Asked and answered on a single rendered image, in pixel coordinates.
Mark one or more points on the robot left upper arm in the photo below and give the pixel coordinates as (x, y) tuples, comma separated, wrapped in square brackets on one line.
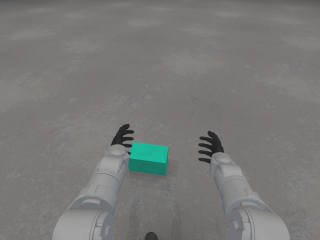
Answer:
[(85, 224)]

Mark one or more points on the robot left forearm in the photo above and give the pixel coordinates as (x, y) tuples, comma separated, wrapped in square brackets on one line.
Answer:
[(106, 181)]

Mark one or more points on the robot right hand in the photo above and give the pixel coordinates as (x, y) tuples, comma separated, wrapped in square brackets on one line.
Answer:
[(215, 147)]

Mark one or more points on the robot right forearm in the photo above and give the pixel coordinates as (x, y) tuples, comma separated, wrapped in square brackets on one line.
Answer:
[(232, 185)]

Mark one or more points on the robot left hand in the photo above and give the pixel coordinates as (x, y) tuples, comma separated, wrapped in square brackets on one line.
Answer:
[(119, 139)]

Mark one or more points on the robot right upper arm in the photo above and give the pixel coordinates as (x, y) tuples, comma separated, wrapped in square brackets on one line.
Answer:
[(244, 223)]

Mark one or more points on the carton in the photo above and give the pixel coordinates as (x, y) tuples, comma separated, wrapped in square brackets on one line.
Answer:
[(148, 158)]

